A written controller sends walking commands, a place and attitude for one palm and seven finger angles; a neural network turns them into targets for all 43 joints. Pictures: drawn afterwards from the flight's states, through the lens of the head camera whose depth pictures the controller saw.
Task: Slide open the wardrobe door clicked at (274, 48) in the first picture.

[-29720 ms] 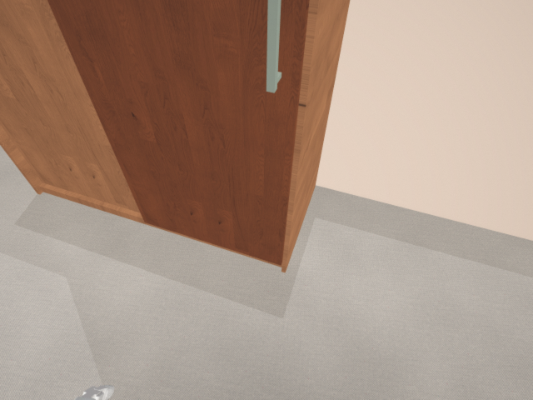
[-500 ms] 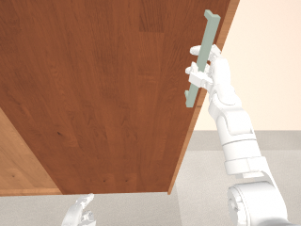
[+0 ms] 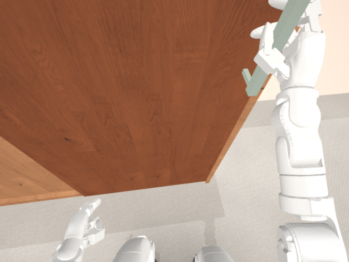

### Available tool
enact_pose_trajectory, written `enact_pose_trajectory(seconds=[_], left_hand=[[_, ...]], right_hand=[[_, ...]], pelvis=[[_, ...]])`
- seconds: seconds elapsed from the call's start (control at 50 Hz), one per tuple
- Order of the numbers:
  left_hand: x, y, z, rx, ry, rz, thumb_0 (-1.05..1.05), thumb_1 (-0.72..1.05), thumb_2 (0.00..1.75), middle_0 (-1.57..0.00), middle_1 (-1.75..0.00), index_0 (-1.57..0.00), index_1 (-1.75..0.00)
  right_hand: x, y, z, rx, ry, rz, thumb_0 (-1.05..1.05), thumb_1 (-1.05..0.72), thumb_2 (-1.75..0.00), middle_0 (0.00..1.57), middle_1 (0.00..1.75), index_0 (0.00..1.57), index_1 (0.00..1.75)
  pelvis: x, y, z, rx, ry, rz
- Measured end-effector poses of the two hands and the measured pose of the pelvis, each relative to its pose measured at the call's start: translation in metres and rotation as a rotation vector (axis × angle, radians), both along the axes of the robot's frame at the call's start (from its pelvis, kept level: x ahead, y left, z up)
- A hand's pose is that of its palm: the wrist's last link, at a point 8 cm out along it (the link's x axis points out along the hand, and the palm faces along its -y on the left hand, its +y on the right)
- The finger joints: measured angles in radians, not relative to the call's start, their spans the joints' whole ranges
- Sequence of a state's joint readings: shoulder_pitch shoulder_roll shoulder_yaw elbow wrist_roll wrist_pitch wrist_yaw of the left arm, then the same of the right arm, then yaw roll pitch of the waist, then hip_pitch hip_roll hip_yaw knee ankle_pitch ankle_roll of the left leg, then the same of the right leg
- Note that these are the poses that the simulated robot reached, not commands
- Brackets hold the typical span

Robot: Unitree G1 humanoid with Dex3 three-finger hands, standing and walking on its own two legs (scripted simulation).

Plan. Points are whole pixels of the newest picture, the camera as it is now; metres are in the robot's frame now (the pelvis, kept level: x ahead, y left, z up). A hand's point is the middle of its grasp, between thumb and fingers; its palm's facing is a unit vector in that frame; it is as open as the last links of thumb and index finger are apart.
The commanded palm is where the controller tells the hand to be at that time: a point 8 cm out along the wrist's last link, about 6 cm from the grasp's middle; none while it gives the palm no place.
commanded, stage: step sideways, sliding the door along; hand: right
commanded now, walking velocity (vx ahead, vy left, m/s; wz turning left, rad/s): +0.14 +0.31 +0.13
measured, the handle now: (273, 31) +0.45 -0.18 +0.24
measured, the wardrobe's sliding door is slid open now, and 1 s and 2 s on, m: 0.00 0.18 0.43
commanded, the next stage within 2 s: none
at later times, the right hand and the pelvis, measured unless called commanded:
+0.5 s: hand (230, 50) +0.41 -0.10 +0.24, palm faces +0.36 +0.93 -0.04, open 6.3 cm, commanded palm +0.37 -0.06 +0.23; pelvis +0.07 +0.11 +0.01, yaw -4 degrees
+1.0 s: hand (157, 57) +0.40 +0.02 +0.24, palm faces +0.08 +1.00 +0.01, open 6.4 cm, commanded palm +0.38 +0.02 +0.22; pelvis +0.09 +0.14 +0.01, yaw +1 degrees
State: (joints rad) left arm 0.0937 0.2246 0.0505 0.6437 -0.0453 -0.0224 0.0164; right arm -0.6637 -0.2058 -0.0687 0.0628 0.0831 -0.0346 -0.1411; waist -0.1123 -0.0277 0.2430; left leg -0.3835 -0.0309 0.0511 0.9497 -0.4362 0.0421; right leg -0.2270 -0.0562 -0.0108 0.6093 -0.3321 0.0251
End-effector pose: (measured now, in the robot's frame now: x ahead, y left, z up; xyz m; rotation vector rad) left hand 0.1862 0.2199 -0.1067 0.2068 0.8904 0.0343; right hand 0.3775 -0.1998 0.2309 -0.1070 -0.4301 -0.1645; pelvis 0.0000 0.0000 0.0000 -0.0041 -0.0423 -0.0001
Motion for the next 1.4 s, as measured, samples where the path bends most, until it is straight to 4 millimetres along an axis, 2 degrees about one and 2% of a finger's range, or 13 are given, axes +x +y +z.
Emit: enact_pose_trajectory(seconds=[0.18, 0.26, 0.32, 0.42, 0.48, 0.6, 0.72, 0.8, 0.9, 1.04, 1.22, 1.3, 1.4], left_hand=[[0.068, 0.001, 0.018, -0.104, -0.087, -0.144, 0.01, 0.91, 0.9, -0.2, -0.3, -0.2, -0.3], [0.102, 0.014, 0.012, -0.146, -0.158, -0.199, 0.01, 0.9, 0.9, -0.2, -0.3, -0.2, -0.3], [0.122, 0.034, 0.008, -0.124, -0.179, -0.187, 0.01, 0.9, 0.9, -0.2, -0.3, -0.2, -0.3], [0.129, 0.067, 0.012, -0.019, -0.16, -0.146, 0.01, 0.91, 0.9, -0.2, -0.3, -0.2, -0.3], [0.125, 0.075, 0.019, -0.014, -0.126, -0.156, 0.01, 0.91, 0.9, -0.2, -0.3, -0.19, -0.3], [0.125, 0.071, 0.027, -0.07, -0.138, -0.202, 0.02, 0.91, 0.9, -0.2, -0.3, -0.19, -0.3], [0.152, 0.061, 0.014, -0.164, -0.203, -0.248, 0.02, 0.9, 0.9, -0.2, -0.3, -0.2, -0.3], [0.148, 0.082, 0.014, -0.14, -0.191, -0.209, 0.01, 0.9, 0.9, -0.2, -0.3, -0.24, -0.33], [0.134, 0.107, 0.02, -0.06, -0.157, -0.126, 0.02, 0.91, 0.9, -0.2, -0.3, -0.23, -0.32], [0.108, 0.121, 0.04, -0.058, -0.151, -0.083, 0.02, 0.91, 0.9, -0.2, -0.3, -0.21, -0.31], [0.095, 0.148, 0.037, -0.147, -0.183, -0.087, 0.02, 0.9, 0.9, -0.2, -0.3, -0.2, -0.3], [0.093, 0.177, 0.017, -0.183, -0.203, -0.095, 0.01, 0.9, 0.9, -0.2, -0.3, -0.2, -0.3], [0.065, 0.227, 0.016, -0.098, -0.157, 0.001, 0.02, 0.9, 0.9, -0.2, -0.3, -0.2, -0.3]], right_hand=[[-0.001, 0.013, 0.0, -0.019, -0.008, -0.082, -0.04, -0.75, -0.86, 0.46, 1.4, 0.2, 1.28], [0.0, 0.022, -0.002, -0.024, -0.044, -0.174, -0.05, -0.74, -0.86, 0.46, 1.4, 0.22, 1.25], [0.0, 0.03, -0.002, -0.025, -0.056, -0.228, -0.05, -0.73, -0.86, 0.47, 1.41, 0.22, 1.25], [-0.001, 0.043, -0.003, -0.012, -0.079, -0.208, -0.04, -0.73, -0.84, 0.47, 1.41, 0.22, 1.27], [-0.001, 0.052, -0.003, 0.001, -0.083, -0.185, -0.03, -0.74, -0.83, 0.47, 1.41, 0.22, 1.25], [-0.003, 0.075, -0.003, 0.015, -0.081, -0.176, -0.03, -0.73, -0.83, 0.46, 1.41, 0.24, 1.23], [-0.004, 0.104, -0.005, -0.017, -0.111, -0.184, -0.05, -0.74, -0.83, 0.46, 1.42, 0.21, 1.22], [-0.004, 0.122, -0.007, -0.017, -0.132, -0.152, -0.05, -0.74, -0.83, 0.44, 1.46, 0.2, 1.21], [-0.003, 0.142, -0.008, 0.034, -0.154, 0.004, -0.03, -0.75, -0.82, 0.43, 1.48, 0.2, 1.22], [-0.004, 0.173, -0.006, 0.059, -0.138, 0.117, 0.0, -0.76, -0.82, 0.43, 1.44, 0.21, 1.27], [-0.009, 0.215, -0.004, 0.043, -0.116, 0.059, 0.0, -0.75, -0.85, 0.45, 1.42, 0.2, 1.35], [-0.011, 0.235, -0.004, 0.007, -0.131, -0.026, -0.02, -0.74, -0.85, 0.47, 1.42, 0.19, 1.33], [-0.013, 0.259, -0.003, 0.037, -0.102, -0.018, -0.02, -0.74, -0.85, 0.48, 1.42, 0.23, 1.32]], pelvis=[[0.028, 0.054, 0.007, 0.066, -0.029, -0.016], [0.047, 0.091, -0.008, 0.054, -0.041, -0.044], [0.053, 0.1, -0.008, 0.046, -0.017, -0.074], [0.061, 0.099, -0.002, 0.043, 0.013, -0.09], [0.069, 0.104, 0.006, 0.039, 0.0, -0.072], [0.091, 0.116, 0.013, 0.049, -0.018, -0.052], [0.108, 0.136, -0.003, 0.033, -0.034, -0.046], [0.106, 0.141, -0.002, 0.005, -0.002, -0.049], [0.097, 0.132, 0.002, 0.021, 0.0, -0.007], [0.087, 0.143, 0.017, 0.063, -0.033, 0.038], [0.067, 0.199, 0.013, 0.086, -0.046, 0.074], [0.051, 0.232, -0.004, 0.067, -0.057, 0.06], [0.034, 0.243, 0.004, 0.019, -0.019, 0.051]])
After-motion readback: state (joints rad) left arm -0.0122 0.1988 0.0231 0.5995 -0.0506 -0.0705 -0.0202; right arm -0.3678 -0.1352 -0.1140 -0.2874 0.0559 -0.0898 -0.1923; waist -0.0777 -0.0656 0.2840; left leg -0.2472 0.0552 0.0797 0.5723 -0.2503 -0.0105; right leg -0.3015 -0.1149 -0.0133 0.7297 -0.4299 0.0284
